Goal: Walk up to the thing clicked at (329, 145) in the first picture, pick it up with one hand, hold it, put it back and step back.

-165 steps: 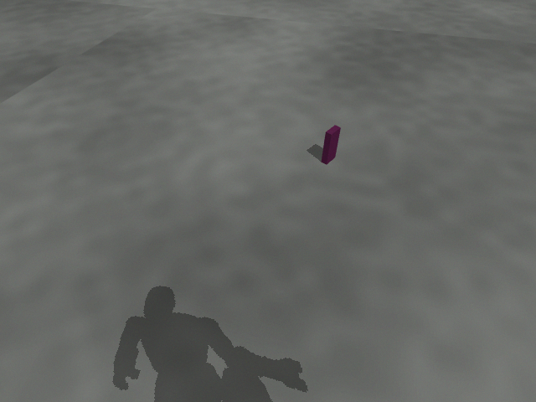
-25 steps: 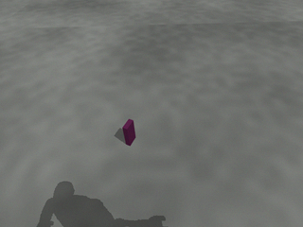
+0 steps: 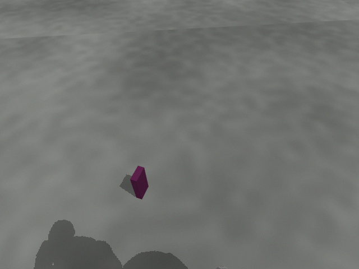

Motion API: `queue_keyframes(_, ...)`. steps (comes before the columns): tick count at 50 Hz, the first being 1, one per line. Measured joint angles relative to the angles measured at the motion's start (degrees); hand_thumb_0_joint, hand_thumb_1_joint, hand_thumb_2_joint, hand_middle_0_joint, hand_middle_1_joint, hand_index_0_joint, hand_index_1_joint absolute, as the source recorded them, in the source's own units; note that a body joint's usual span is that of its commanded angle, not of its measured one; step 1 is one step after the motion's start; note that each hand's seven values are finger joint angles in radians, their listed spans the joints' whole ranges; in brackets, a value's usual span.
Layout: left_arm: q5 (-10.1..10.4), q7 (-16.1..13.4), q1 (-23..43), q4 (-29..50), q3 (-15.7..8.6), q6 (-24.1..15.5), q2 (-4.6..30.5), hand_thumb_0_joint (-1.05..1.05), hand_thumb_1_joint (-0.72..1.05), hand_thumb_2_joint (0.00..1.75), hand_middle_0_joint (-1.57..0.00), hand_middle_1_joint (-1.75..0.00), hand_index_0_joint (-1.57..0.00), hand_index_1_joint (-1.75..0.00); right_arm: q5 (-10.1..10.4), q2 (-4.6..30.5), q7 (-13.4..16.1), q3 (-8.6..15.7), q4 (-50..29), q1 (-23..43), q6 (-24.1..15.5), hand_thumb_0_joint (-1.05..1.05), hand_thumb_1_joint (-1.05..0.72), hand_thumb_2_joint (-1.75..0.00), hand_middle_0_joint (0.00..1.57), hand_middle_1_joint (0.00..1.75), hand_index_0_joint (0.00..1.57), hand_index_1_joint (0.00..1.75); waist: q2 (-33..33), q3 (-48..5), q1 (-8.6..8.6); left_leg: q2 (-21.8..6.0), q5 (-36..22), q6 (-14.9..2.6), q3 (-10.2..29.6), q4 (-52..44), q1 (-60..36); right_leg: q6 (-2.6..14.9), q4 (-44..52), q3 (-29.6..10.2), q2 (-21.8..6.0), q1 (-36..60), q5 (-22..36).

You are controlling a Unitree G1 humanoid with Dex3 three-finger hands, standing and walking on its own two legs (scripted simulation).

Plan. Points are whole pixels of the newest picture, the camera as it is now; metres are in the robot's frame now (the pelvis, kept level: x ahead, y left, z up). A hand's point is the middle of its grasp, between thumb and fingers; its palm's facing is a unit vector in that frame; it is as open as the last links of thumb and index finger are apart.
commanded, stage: walk up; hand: left
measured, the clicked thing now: (140, 183) +0.73 +0.24 -0.66
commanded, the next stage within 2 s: none
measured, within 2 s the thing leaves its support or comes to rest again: neither
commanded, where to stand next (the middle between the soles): +0.34 +0.02 m, yaw +1 degrees
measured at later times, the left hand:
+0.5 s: hand out of the picture +0.18 +0.29 -0.14, palm faces +0.02 -0.93 -0.38, open 7.3 cm
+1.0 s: hand (78, 232) +0.29 +0.29 -0.16, palm faces -0.05 -0.92 -0.38, open 7.3 cm
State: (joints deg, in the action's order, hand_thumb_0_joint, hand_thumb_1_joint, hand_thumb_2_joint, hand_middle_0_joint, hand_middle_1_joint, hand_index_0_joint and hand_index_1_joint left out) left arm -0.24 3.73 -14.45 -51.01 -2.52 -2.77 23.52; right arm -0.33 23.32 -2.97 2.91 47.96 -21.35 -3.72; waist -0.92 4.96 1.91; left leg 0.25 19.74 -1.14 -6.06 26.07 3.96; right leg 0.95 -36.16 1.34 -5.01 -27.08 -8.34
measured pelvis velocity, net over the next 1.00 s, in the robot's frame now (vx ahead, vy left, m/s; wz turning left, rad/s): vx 0.22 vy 0.03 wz -0.02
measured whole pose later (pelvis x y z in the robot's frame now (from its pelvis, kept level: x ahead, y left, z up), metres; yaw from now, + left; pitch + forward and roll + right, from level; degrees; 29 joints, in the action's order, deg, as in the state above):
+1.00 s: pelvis +0.22 +0.03 -0.02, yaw -1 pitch -3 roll -1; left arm -0.4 0.2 -10.7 -55.7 -1.3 -0.3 20.7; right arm 0.4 21.9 0.2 1.2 50.7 -9.6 -0.5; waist 2.5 8.4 0.0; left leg -4.2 19.5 -0.9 -5.6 41.1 18.2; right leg 0.5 -37.7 1.0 0.5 -18.6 -16.3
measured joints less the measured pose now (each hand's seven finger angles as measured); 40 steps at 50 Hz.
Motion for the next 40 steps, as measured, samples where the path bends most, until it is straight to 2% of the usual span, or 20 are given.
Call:
queue_keyframes(2,0.0,-0.1,0.4,0.2,-0.1,-0.6,-0.2,0.01,0.91,0.90,-0.20,-0.30,-0.21,-0.30,0.1,0.4,0.1,0.1,-0.2,-0.6,0.6,0.01,-0.90,-0.90,0.21,0.30,0.20,0.30,0.7,-0.2,0.21,-0.3,3.3,0.78,0.0,3.2,-0.1,0.47,3.9,0.7,1.1,3.1,1.0)
queue_keyframes(3,-0.1,-0.3,0.7,0.2,-0.2,-1.1,-0.7,0.01,0.91,0.90,-0.20,-0.30,-0.21,-0.30,0.1,0.8,0.2,0.2,-0.1,-0.7,0.8,0.01,-0.90,-0.90,0.21,0.30,0.20,0.30,1.8,-0.1,0.09,-1.3,5.6,0.93,0.2,6.2,0.3,0.48,4.3,1.1,2.2,4.1,1.9)
queue_keyframes(4,-0.3,-0.6,1.2,0.2,-0.4,-1.5,-1.4,0.01,0.91,0.90,-0.20,-0.30,-0.21,-0.30,0.1,1.1,0.4,0.3,0.2,-0.3,1.2,0.01,-0.90,-0.90,0.21,0.30,0.20,0.30,3.7,0.4,0.10,-3.0,7.2,0.07,1.1,10.8,1.6,0.60,3.0,2.1,3.4,4.5,0.7)
queue_keyframes(5,-0.4,-0.8,1.5,0.7,-0.3,-2.0,-1.7,0.01,0.91,0.90,-0.20,-0.30,-0.21,-0.30,0.1,1.0,0.6,0.3,0.5,0.1,1.6,0.01,-0.90,-0.90,0.20,0.30,0.20,0.30,4.5,0.7,0.05,-3.1,7.9,-0.62,2.8,16.7,3.8,0.73,1.5,2.7,3.8,4.6,-0.9)
queue_keyframes(8,0.2,-1.3,1.5,1.8,0.3,-2.5,-2.4,0.01,0.91,0.90,-0.20,-0.30,-0.21,-0.30,0.0,0.6,0.7,-0.6,1.5,1.3,2.4,0.01,-0.91,-0.90,0.20,0.30,0.20,0.30,3.9,0.7,-1.38,-0.5,8.0,-1.19,5.0,32.0,11.1,1.26,1.1,2.2,3.1,6.6,-3.3)
queue_keyframes(10,0.4,-1.6,0.6,2.1,0.8,-2.7,-3.1,0.01,0.91,0.90,-0.20,-0.30,-0.21,-0.30,0.3,1.0,0.5,-0.7,1.8,2.2,2.5,0.01,-0.91,-0.90,0.20,0.30,0.20,0.30,4.3,0.5,-2.13,-0.2,5.1,-1.19,6.3,35.6,15.4,0.96,4.2,2.0,3.0,9.3,-2.7)
queue_keyframes(16,0.1,-1.7,-2.7,1.8,0.9,-2.6,-2.9,0.01,0.90,0.90,-0.20,-0.30,-0.21,-0.30,0.1,1.9,-0.5,0.4,1.4,3.6,2.5,0.00,-0.91,-0.90,0.20,0.30,0.20,0.30,5.4,-0.3,-2.66,-2.8,-3.4,0.54,9.8,29.9,23.4,0.82,10.5,2.5,3.9,15.4,-2.4)
queue_keyframes(19,-0.3,-1.5,-3.8,2.0,0.4,-2.2,-2.0,0.01,0.90,0.90,-0.20,-0.30,-0.21,-0.30,-0.6,1.9,-1.1,0.9,2.1,3.4,2.9,0.00,-0.91,-0.90,0.20,0.30,0.20,0.30,5.0,-0.9,-2.82,-4.3,-5.0,1.69,8.5,22.9,24.3,0.87,11.2,3.3,4.0,17.1,-3.7)
queue_keyframes(22,-0.5,-1.3,-4.7,2.2,-0.1,-1.9,-0.7,0.01,0.90,0.90,-0.20,-0.30,-0.21,-0.30,-1.1,1.7,-1.6,1.1,2.9,3.3,2.9,0.00,-0.91,-0.90,0.20,0.30,0.20,0.30,3.9,-1.4,-3.28,-5.3,-6.4,2.02,6.7,15.5,23.1,0.37,10.0,3.8,3.8,17.9,-6.1)
queue_keyframes(26,-0.6,-1.1,-5.6,1.9,-0.4,-1.2,1.1,0.01,0.90,0.90,-0.20,-0.30,-0.21,-0.30,-1.4,1.6,-1.7,1.3,3.3,2.9,1.8,0.01,-0.91,-0.90,0.20,0.30,0.20,0.30,2.2,-2.3,-3.41,-4.9,-7.8,1.07,4.7,8.0,18.2,-0.86,4.9,4.2,3.0,17.6,-11.4)
queue_keyframes(27,-0.6,-1.3,-5.7,1.6,-0.4,-0.8,1.6,0.01,0.90,0.90,-0.20,-0.30,-0.21,-0.30,-1.5,1.3,-1.4,1.4,3.4,3.0,1.3,0.01,-0.91,-0.90,0.20,0.30,0.20,0.30,0.8,-2.3,-3.14,-3.9,-9.1,0.86,4.2,8.2,17.6,-0.78,2.0,3.8,1.8,17.1,-13.6)
queue_keyframes(28,-0.6,-1.6,-5.5,1.0,-0.5,-0.4,1.9,0.01,0.90,0.90,-0.20,-0.30,-0.21,-0.30,-1.6,0.8,-0.9,1.4,3.4,3.3,0.8,0.01,-0.91,-0.90,0.20,0.30,0.20,0.30,-1.0,-1.9,-3.15,-2.7,-8.1,0.51,3.0,9.4,17.2,0.02,-2.0,2.7,0.3,15.9,-14.9)
queue_keyframes(30,-0.1,-2.5,-4.8,-0.1,-0.2,0.7,1.3,0.01,0.91,0.90,-0.20,-0.30,-0.21,-0.30,-1.5,0.4,0.0,1.0,2.7,3.8,0.3,0.00,-0.91,-0.90,0.20,0.30,0.20,0.30,-1.5,-1.5,-2.61,-2.6,-5.8,-0.15,2.2,11.2,16.8,0.64,-11.8,-0.7,1.9,11.8,-17.9)
queue_keyframes(32,0.0,-2.9,-3.8,-0.7,0.6,1.3,0.9,0.01,0.91,0.90,-0.20,-0.30,-0.21,-0.30,-0.9,-0.3,0.5,0.5,1.9,4.2,0.1,0.00,-0.91,-0.90,0.20,0.30,0.20,0.30,-1.1,-0.7,-1.76,-3.0,-5.2,-0.70,2.5,10.5,15.4,1.05,-20.0,-1.6,4.0,7.8,-19.5)
queue_keyframes(35,0.7,-3.0,-2.0,-0.5,1.0,1.4,0.9,0.01,0.91,0.90,-0.20,-0.30,-0.21,-0.30,-0.4,-1.8,1.4,-0.6,1.1,4.2,-0.4,0.00,-0.91,-0.90,0.20,0.30,0.20,0.30,-2.2,1.0,-1.48,-2.4,-6.4,-0.82,2.1,6.5,12.3,1.11,-23.0,-3.8,4.7,3.4,-16.6)
queue_keyframes(40,1.2,-3.3,0.4,-0.7,1.1,2.0,0.3,0.01,0.91,0.90,-0.20,-0.30,-0.21,-0.30,-0.1,-2.6,2.6,-1.7,1.2,5.5,0.3,0.00,-0.90,-0.90,0.21,0.30,0.20,0.30,-2.5,2.7,-1.74,-1.7,-6.3,-1.21,1.0,4.9,10.4,0.10,-17.6,-5.0,3.7,0.6,-11.4)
